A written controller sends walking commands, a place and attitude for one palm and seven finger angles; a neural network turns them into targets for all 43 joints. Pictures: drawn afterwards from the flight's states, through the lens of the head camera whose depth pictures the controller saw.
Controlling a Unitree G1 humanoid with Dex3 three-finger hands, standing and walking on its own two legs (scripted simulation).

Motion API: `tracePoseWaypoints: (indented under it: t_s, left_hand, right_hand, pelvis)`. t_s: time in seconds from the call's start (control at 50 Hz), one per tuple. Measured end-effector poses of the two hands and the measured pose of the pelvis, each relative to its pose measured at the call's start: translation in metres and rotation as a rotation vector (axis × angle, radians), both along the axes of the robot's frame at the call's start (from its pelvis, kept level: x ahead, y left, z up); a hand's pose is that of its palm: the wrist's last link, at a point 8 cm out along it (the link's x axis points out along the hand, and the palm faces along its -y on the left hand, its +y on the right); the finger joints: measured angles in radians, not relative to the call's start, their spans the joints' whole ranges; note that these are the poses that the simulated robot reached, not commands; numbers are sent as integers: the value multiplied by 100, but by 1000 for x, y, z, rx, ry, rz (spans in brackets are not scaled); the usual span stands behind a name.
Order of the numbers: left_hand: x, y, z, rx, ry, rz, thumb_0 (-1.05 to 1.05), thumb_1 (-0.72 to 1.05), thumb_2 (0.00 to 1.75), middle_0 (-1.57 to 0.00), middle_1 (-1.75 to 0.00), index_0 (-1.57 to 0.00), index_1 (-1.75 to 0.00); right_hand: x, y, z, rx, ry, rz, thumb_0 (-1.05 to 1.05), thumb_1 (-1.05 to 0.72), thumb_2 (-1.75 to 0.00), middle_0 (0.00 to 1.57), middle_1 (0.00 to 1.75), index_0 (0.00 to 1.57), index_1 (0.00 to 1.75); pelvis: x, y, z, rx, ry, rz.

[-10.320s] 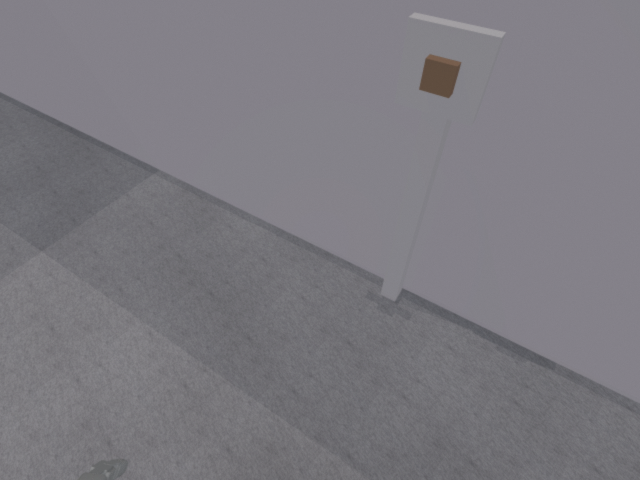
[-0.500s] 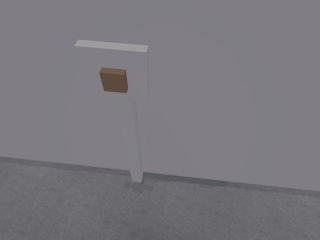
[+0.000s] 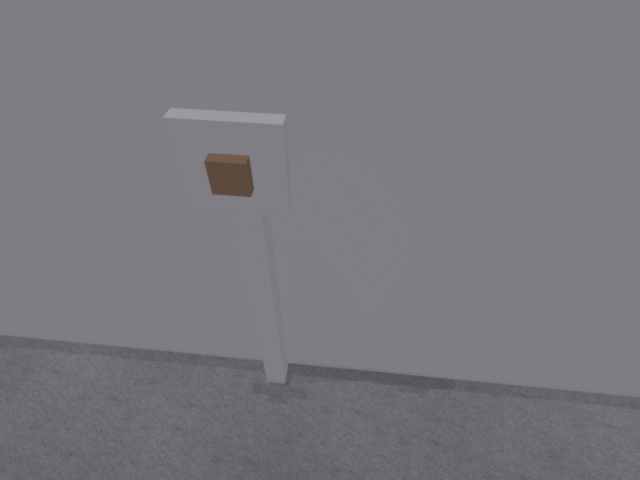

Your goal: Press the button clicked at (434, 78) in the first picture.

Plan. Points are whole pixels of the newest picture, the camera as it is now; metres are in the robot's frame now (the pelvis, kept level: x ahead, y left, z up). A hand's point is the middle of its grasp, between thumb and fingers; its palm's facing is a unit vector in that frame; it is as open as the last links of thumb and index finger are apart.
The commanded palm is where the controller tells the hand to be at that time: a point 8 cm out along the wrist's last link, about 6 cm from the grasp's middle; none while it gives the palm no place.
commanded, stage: come to a stop and stand still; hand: left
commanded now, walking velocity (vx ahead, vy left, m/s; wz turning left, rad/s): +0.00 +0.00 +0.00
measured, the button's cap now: (230, 174) +0.54 +0.18 +0.10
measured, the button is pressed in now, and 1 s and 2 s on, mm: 0 0 0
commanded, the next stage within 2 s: look again from close up in 0.44 s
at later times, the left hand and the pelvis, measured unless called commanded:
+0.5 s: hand out of the picture -0.04 +0.16 -0.18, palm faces +0.04 -0.99 -0.16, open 7.4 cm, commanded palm none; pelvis -0.02 +0.00 +0.00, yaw +0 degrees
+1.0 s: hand out of the picture +0.02 +0.21 -0.18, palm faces +0.03 -0.98 -0.20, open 7.4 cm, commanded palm none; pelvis +0.01 +0.03 -0.01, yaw +1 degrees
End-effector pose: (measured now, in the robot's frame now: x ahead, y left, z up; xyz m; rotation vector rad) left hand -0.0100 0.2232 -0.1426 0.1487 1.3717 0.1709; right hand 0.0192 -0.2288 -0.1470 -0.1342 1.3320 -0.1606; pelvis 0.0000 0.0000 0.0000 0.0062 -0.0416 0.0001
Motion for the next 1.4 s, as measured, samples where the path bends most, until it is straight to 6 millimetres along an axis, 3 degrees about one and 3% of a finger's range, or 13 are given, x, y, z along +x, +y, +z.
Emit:
tracePoseWaypoints:
  t_s: [0.14,0.26,0.38,0.52,0.64,0.84,1.14,1.18,1.3,1.34,1.4]
  left_hand:
    - [-25,-10,-2,-17,41,14,1,91,89,-20,-30,-20,-30]
    - [-36,-15,-4,-29,60,19,1,91,89,-20,-30,-20,-30]
    - [-38,-16,-6,-39,58,19,1,91,89,-20,-30,-20,-30]
    - [-32,-13,-7,-43,44,16,1,91,89,-20,-30,-20,-30]
    - [-24,-1,-12,-27,18,-5,1,91,89,-20,-30,-20,-30]
    - [16,31,-5,11,-67,-1,1,91,89,-20,-30,-19,-30]
    - [30,24,-8,-12,0,-6,1,91,89,-20,-30,-19,-30]
    - [55,34,9,13,-140,86,3,93,89,-21,-31,-20,-30]
    - [171,42,115,72,-895,64,3,94,89,-27,-37,-26,-37]
    - [193,36,135,28,-1092,11,3,94,89,-30,-41,-29,-41]
    - [199,22,140,-70,-1281,-107,2,93,89,-37,-48,-36,-48]
  right_hand:
    - [-52,0,-1,6,112,-22,0,-91,-90,20,30,19,30]
    - [-82,7,-1,20,172,-45,0,-91,-90,20,30,19,30]
    - [-94,19,-2,37,188,-57,0,-91,-90,20,30,19,30]
    - [-86,29,-3,47,161,-58,0,-91,-90,20,30,19,30]
    - [-59,33,-11,47,88,-14,0,-91,-90,20,30,19,30]
    - [-17,42,-11,28,7,33,2,-93,-90,20,30,20,30]
    - [19,32,-2,-10,11,47,1,-92,-90,20,30,20,30]
    - [30,27,5,-32,-72,43,1,-92,-90,20,30,20,30]
    - [101,8,25,-71,-465,85,1,-91,-90,21,30,20,30]
    - [129,0,33,-76,-570,100,1,-91,-90,21,30,20,30]
    - [168,-10,45,-89,-711,136,1,-91,-90,21,30,20,30]
  pelvis:
    - [-9,-4,1,-3,4,3]
    - [-13,-5,0,-5,8,3]
    - [-16,-2,-1,-6,15,3]
    - [-16,3,-2,-6,23,2]
    - [-17,13,-10,-26,31,17]
    - [1,30,-10,-7,35,20]
    - [24,29,-6,-9,39,13]
    - [25,26,-7,-6,43,18]
    - [25,19,-16,-3,98,58]
    - [22,14,-23,-4,137,50]
    - [17,5,-39,-2,188,39]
